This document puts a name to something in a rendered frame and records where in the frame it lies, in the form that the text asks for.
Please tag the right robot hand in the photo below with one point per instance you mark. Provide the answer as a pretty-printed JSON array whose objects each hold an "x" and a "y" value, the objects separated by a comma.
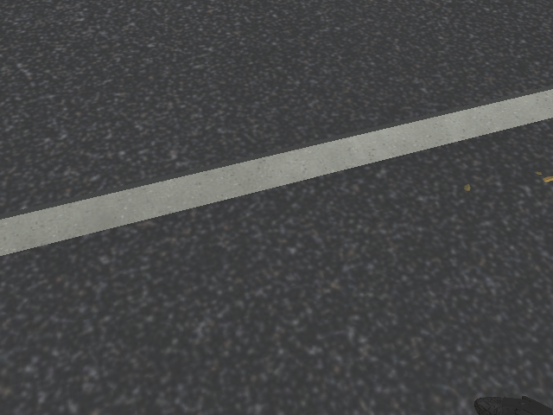
[{"x": 510, "y": 406}]

